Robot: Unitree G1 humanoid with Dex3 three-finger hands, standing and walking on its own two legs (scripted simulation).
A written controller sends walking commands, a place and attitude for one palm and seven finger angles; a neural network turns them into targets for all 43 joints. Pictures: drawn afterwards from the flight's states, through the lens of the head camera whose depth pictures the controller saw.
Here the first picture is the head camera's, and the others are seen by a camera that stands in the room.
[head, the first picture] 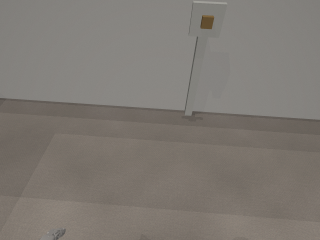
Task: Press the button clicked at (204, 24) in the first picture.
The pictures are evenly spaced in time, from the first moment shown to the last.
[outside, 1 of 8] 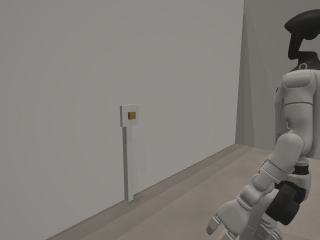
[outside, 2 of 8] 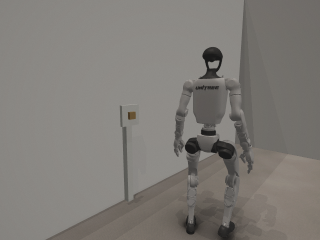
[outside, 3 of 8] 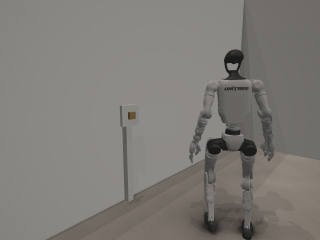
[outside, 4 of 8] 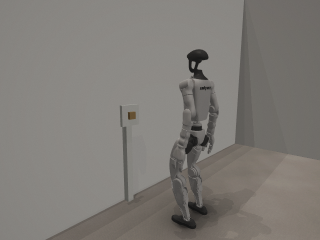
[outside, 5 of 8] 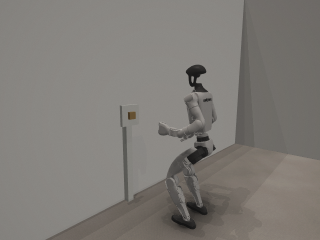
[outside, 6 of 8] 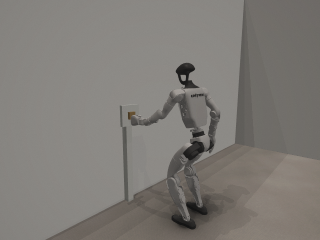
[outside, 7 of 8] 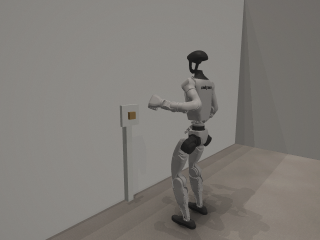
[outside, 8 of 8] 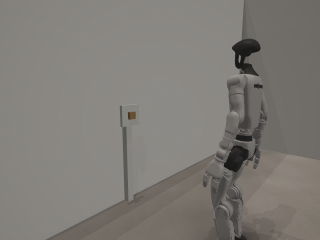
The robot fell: no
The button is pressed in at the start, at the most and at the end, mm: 0 15 0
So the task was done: yes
